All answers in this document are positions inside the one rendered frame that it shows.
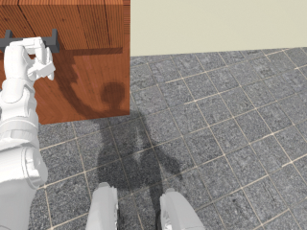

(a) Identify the left robot hand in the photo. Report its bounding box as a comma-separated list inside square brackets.
[4, 36, 56, 86]

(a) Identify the left robot upper arm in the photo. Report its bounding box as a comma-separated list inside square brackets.
[0, 146, 48, 230]

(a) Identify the left robot thigh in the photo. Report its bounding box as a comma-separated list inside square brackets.
[85, 186, 119, 230]

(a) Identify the handle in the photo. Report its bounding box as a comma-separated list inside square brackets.
[0, 29, 59, 54]

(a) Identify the drawer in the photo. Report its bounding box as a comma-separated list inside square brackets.
[0, 0, 125, 53]

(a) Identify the robot left forearm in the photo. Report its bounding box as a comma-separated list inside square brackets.
[0, 78, 39, 153]

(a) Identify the robot right shin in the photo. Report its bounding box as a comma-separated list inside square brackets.
[160, 188, 175, 230]

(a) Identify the cabinet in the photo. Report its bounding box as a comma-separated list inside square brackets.
[0, 0, 130, 125]

